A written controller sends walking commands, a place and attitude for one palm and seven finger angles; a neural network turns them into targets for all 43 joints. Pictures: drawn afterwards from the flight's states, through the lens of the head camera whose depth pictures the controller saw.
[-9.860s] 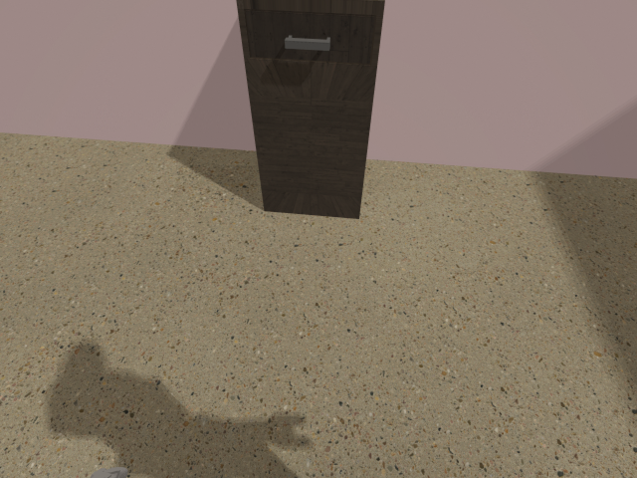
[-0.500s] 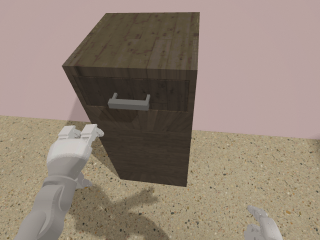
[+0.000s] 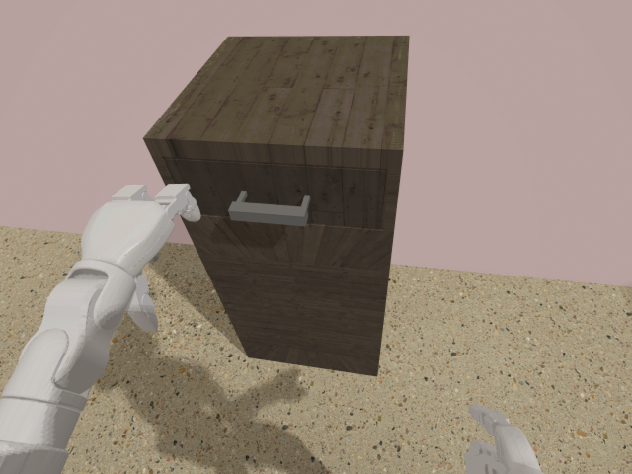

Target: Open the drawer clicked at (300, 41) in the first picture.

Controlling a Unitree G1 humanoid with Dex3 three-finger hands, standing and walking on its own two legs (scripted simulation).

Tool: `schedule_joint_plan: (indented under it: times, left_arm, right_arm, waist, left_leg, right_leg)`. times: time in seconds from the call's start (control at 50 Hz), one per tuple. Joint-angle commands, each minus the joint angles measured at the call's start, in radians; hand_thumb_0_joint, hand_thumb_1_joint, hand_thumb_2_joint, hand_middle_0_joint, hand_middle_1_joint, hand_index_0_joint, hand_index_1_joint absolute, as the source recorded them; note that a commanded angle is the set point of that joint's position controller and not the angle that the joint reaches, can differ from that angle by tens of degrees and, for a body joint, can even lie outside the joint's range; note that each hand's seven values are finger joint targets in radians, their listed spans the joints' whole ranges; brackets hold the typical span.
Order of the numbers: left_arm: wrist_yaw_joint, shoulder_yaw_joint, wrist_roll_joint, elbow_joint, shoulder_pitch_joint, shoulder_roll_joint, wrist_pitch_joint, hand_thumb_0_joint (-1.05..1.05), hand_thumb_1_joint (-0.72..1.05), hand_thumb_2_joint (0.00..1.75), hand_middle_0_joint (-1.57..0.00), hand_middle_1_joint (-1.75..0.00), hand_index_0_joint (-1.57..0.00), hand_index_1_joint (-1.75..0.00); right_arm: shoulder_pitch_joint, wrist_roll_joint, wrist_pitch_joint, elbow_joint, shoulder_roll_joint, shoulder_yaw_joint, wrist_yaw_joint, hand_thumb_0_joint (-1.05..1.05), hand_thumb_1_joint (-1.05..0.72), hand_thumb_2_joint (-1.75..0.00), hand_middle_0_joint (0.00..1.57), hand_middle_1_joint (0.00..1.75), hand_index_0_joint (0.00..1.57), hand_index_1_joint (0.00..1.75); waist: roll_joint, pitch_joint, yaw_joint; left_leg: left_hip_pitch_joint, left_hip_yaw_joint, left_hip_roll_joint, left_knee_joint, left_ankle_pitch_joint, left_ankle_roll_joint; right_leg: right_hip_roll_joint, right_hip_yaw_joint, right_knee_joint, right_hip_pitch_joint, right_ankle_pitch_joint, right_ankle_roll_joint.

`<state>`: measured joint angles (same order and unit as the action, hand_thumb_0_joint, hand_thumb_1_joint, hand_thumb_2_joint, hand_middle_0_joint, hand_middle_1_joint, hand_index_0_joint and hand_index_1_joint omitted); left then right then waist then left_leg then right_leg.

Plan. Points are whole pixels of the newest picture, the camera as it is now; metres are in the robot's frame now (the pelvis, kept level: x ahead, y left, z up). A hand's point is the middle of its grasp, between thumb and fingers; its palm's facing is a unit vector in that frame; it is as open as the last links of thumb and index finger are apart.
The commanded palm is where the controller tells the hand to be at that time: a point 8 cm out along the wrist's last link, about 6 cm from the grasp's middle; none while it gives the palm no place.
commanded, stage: raise the hand with hooked fingers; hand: left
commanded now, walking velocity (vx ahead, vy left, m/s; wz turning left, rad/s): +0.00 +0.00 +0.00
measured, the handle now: (271, 205) +0.54 +0.17 +0.00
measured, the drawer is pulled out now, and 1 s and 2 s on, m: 0.00 0.00 0.00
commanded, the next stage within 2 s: move the hooked fingers above the handle in 0.28 s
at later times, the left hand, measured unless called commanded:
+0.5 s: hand (172, 273) +0.31 +0.22 +0.11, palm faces +0.02 -0.05 -1.00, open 13.9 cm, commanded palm +0.29 +0.22 +0.17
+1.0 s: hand (223, 241) +0.38 +0.19 +0.09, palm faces +0.01 -0.05 -1.00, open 13.9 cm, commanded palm +0.36 +0.20 +0.15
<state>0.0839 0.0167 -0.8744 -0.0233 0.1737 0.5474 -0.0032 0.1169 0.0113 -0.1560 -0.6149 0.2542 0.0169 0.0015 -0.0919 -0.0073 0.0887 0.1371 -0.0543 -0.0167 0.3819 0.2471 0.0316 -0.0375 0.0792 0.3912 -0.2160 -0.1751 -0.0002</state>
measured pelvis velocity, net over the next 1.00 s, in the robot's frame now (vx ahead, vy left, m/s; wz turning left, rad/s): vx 0.00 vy -0.01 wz -0.02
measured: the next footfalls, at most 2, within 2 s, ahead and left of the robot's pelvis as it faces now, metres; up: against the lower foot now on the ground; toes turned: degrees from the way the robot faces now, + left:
none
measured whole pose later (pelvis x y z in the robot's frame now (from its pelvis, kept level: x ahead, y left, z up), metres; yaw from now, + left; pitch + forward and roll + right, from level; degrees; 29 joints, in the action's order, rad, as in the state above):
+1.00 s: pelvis +0.00 -0.01 +0.00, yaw -1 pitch +4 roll +1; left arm -0.04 0.11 -0.94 -0.34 0.40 0.47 0.08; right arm 0.20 0.03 -0.15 -0.66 0.28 -0.03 -0.03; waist -0.07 0.02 0.04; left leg 0.24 -0.07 -0.01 0.42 0.25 0.02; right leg -0.03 0.06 0.45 -0.34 -0.19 0.02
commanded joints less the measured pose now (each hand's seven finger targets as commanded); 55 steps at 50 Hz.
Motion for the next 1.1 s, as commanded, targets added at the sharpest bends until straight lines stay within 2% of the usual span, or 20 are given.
schedule_joint_plan:
  times: [0.0, 0.04, 0.12, 0.2, 0.24, 0.32, 0.42, 0.5, 0.52, 0.54, 0.6, 0.64, 0.68, 0.76, 0.84, 0.86, 0.92, 0.98, 1.04, 1.08]
  left_arm:
    - [-0.02, -0.123, 0.017, 0.215, 0.208, 0.189, 0.043, 0.0, -0.5, 0.3, -0.3, -1.2, -0.3, -1.2]
    - [-0.042, -0.149, 0.01, 0.25, 0.226, 0.21, 0.068, 0.0, -0.5, 0.3, -0.3, -1.2, -0.3, -1.2]
    - [-0.103, -0.214, 0.017, 0.25, 0.222, 0.252, 0.092, 0.0, -0.5, 0.3, -0.3, -1.2, -0.3, -1.2]
    - [-0.146, -0.184, 0.004, 0.217, 0.24, 0.225, 0.075, 0.0, -0.5, 0.3, -0.3, -1.2, -0.3, -1.2]
    - [-0.148, -0.169, 0.001, 0.217, 0.252, 0.219, 0.06, 0.0, -0.5, 0.3, -0.3, -1.2, -0.3, -1.2]
    - [-0.123, -0.132, 0.002, 0.207, 0.236, 0.194, 0.031, 0.0, -0.5, 0.3, -0.3, -1.2, -0.3, -1.2]
    - [-0.088, -0.089, -0.005, 0.102, 0.312, 0.174, 0.026, 0.0, -0.5, 0.3, -0.3, -1.2, -0.3, -1.2]
    - [-0.097, -0.07, -0.025, 0.052, 0.446, 0.182, 0.066, 0.0, -0.5, 0.3, -0.3, -1.2, -0.3, -1.2]
    - [-0.104, -0.096, -0.028, 0.038, 0.482, 0.214, 0.076, 0.0, -0.5, 0.3, -0.3, -1.2, -0.3, -1.2]
    - [-0.109, -0.076, -0.034, 0.016, 0.513, 0.197, 0.083, 0.0, -0.5, 0.3, -0.3, -1.2, -0.3, -1.2]
    - [-0.128, -0.109, -0.036, -0.036, 0.526, 0.224, 0.099, 0.0, -0.5, 0.3, -0.3, -1.2, -0.3, -1.2]
    - [-0.136, -0.106, -0.04, -0.047, 0.53, 0.217, 0.099, 0.0, -0.5, 0.3, -0.3, -1.2, -0.3, -1.2]
    - [-0.135, -0.063, -0.037, -0.073, 0.516, 0.166, 0.088, 0.0, -0.5, 0.3, -0.3, -1.2, -0.3, -1.2]
    - [-0.13, -0.025, -0.05, -0.126, 0.547, 0.137, 0.065, 0.0, -0.5, 0.3, -0.3, -1.2, -0.3, -1.2]
    - [-0.144, -0.031, -0.058, -0.076, 0.598, 0.152, 0.079, 0.0, -0.5, 0.3, -0.3, -1.2, -0.3, -1.2]
    - [-0.152, -0.062, -0.061, -0.093, 0.58, 0.179, 0.082, 0.0, -0.5, 0.3, -0.3, -1.2, -0.3, -1.2]
    - [-0.175, -0.075, -0.057, -0.12, 0.577, 0.176, 0.076, 0.0, -0.5, 0.3, -0.3, -1.2, -0.3, -1.2]
    - [-0.195, -0.057, -0.073, -0.228, 0.624, 0.168, 0.053, 0.0, -0.5, 0.3, -0.3, -1.2, -0.3, -1.2]
    - [-0.205, -0.032, -0.093, -0.223, 0.729, 0.168, 0.05, 0.0, -0.5, 0.3, -0.3, -1.2, -0.3, -1.2]
    - [-0.201, -0.02, -0.091, -0.238, 0.721, 0.151, 0.051, 0.0, -0.5, 0.3, -0.3, -1.2, -0.3, -1.2]
  right_arm:
    - [-0.116, -0.006, 0.044, 0.162, 0.122, -0.046, 0.001, 0.0, -0.9, -0.9, 0.2, 0.3, 0.2, 0.3]
    - [-0.111, -0.009, 0.049, 0.16, 0.12, -0.047, 0.003, 0.0, -0.9, -0.9, 0.2, 0.3, 0.2, 0.3]
    - [-0.105, -0.008, 0.057, 0.152, 0.122, -0.055, -0.001, 0.0, -0.9, -0.9, 0.2, 0.3, 0.2, 0.3]
    - [-0.106, -0.002, 0.058, 0.134, 0.117, -0.059, -0.004, 0.0, -0.9, -0.9, 0.2, 0.3, 0.2, 0.3]
    - [-0.111, -0.003, 0.06, 0.131, 0.117, -0.058, -0.004, 0.0, -0.9, -0.9, 0.2, 0.3, 0.2, 0.3]
    - [-0.134, 0.004, 0.055, 0.139, 0.118, -0.055, -0.008, 0.0, -0.9, -0.9, 0.2, 0.3, 0.2, 0.3]
    - [-0.125, 0.007, 0.05, 0.125, 0.119, -0.045, -0.023, 0.0, -0.9, -0.9, 0.2, 0.3, 0.2, 0.3]
    - [-0.098, 0.003, 0.062, 0.116, 0.112, -0.045, -0.036, 0.0, -0.9, -0.9, 0.2, 0.3, 0.2, 0.3]
    - [-0.093, 0.005, 0.064, 0.111, 0.117, -0.047, -0.038, 0.0, -0.9, -0.9, 0.2, 0.3, 0.2, 0.3]
    - [-0.085, 0.003, 0.066, 0.107, 0.111, -0.046, -0.04, 0.0, -0.9, -0.9, 0.2, 0.3, 0.2, 0.3]
    - [-0.067, 0.004, 0.068, 0.103, 0.111, -0.052, -0.043, 0.0, -0.9, -0.9, 0.2, 0.3, 0.2, 0.3]
    - [-0.062, 0.004, 0.065, 0.102, 0.111, -0.056, -0.039, 0.0, -0.9, -0.9, 0.2, 0.3, 0.2, 0.3]
    - [-0.059, 0.007, 0.06, 0.106, 0.111, -0.057, -0.034, 0.0, -0.9, -0.9, 0.2, 0.3, 0.2, 0.3]
    - [-0.044, 0.011, 0.051, 0.107, 0.12, -0.062, -0.03, 0.0, -0.9, -0.9, 0.2, 0.3, 0.2, 0.3]
    - [-0.021, 0.009, 0.054, 0.114, 0.12, -0.072, -0.031, 0.0, -0.9, -0.9, 0.2, 0.3, 0.2, 0.3]
    - [-0.016, 0.009, 0.053, 0.107, 0.122, -0.074, -0.031, 0.0, -0.9, -0.9, 0.2, 0.3, 0.2, 0.3]
    - [-0.009, 0.011, 0.051, 0.102, 0.125, -0.076, -0.031, 0.0, -0.9, -0.9, 0.2, 0.3, 0.2, 0.3]
    - [0.006, 0.017, 0.049, 0.08, 0.127, -0.073, -0.039, 0.0, -0.9, -0.9, 0.2, 0.3, 0.2, 0.3]
    - [0.021, 0.017, 0.054, 0.081, 0.127, -0.077, -0.043, 0.0, -0.9, -0.9, 0.2, 0.3, 0.2, 0.3]
    - [0.036, 0.016, 0.055, 0.08, 0.124, -0.082, -0.045, 0.0, -0.9, -0.9, 0.2, 0.3, 0.2, 0.3]
  waist:
    - [0.063, 0.232, 0.004]
    - [0.043, 0.264, 0.01]
    - [0.061, 0.272, 0.019]
    - [0.041, 0.255, 0.012]
    - [0.035, 0.278, 0.011]
    - [0.057, 0.261, 0.002]
    - [0.108, 0.179, -0.023]
    - [0.091, 0.224, -0.027]
    - [0.08, 0.241, -0.03]
    - [0.085, 0.251, -0.031]
    - [0.075, 0.282, -0.02]
    - [0.061, 0.304, -0.019]
    - [0.063, 0.284, -0.024]
    - [0.111, 0.275, -0.035]
    - [0.096, 0.362, -0.028]
    - [0.081, 0.361, -0.025]
    - [0.09, 0.35, -0.023]
    - [0.122, 0.291, -0.04]
    - [0.099, 0.357, -0.05]
    - [0.088, 0.395, -0.052]
  left_leg:
    - [0.042, 0.041, -0.001, -0.039, -0.352, -0.014]
    - [0.034, 0.05, 0.001, -0.038, -0.357, -0.016]
    - [0.053, 0.048, -0.007, -0.039, -0.314, -0.014]
    - [0.056, 0.039, -0.009, -0.043, -0.286, -0.016]
    - [0.047, 0.036, -0.01, -0.04, -0.288, -0.013]
    - [0.049, 0.035, -0.01, -0.046, -0.263, -0.009]
    - [0.081, 0.028, -0.01, -0.055, -0.177, -0.003]
    - [0.077, 0.028, -0.019, -0.048, -0.149, -0.001]
    - [0.076, 0.03, -0.017, -0.045, -0.146, -0.003]
    - [0.079, 0.028, -0.021, -0.043, -0.15, -0.002]
    - [0.094, 0.026, -0.024, -0.033, -0.182, -0.004]
    - [0.099, 0.022, -0.023, -0.026, -0.213, -0.004]
    - [0.104, 0.022, -0.02, -0.024, -0.227, -0.007]
    - [0.124, 0.017, -0.017, -0.022, -0.203, -0.003]
    - [0.092, 0.023, -0.017, -0.005, -0.256, 0.0]
    - [0.1, 0.023, -0.018, -0.002, -0.267, -0.001]
    - [0.116, 0.022, -0.018, 0.001, -0.292, -0.005]
    - [0.151, 0.013, -0.015, -0.005, -0.235, -0.002]
    - [0.122, 0.015, -0.016, 0.008, -0.244, 0.003]
    - [0.106, 0.014, -0.018, 0.023, -0.284, 0.005]
  right_leg:
    - [0.032, -0.045, 0.001, 0.188, 0.231, 0.037]
    - [0.032, -0.045, 0.007, 0.193, 0.21, 0.041]
    - [0.033, -0.058, 0.002, 0.198, 0.193, 0.04]
    - [0.027, -0.057, -0.002, 0.172, 0.165, 0.039]
    - [0.023, -0.063, -0.002, 0.188, 0.172, 0.039]
    - [0.029, -0.064, -0.01, 0.183, 0.153, 0.037]
    - [0.029, -0.059, -0.037, 0.13, 0.075, 0.029]
    - [0.023, -0.062, -0.033, 0.127, 0.041, 0.028]
    - [0.026, -0.067, -0.033, 0.129, 0.033, 0.03]
    - [0.022, -0.065, -0.029, 0.131, 0.036, 0.029]
    - [0.02, -0.068, -0.012, 0.152, 0.088, 0.031]
    - [0.018, -0.071, 0.001, 0.165, 0.124, 0.033]
    - [0.021, -0.061, 0.007, 0.14, 0.141, 0.036]
    - [0.023, -0.064, 0.008, 0.123, 0.119, 0.034]
    - [0.025, -0.069, 0.032, 0.147, 0.166, 0.036]
    - [0.028, -0.068, 0.038, 0.149, 0.179, 0.039]
    - [0.031, -0.065, 0.047, 0.148, 0.207, 0.04]
    - [0.03, -0.065, 0.038, 0.108, 0.16, 0.036]
    - [0.031, -0.07, 0.047, 0.109, 0.159, 0.038]
    - [0.031, -0.068, 0.062, 0.119, 0.207, 0.039]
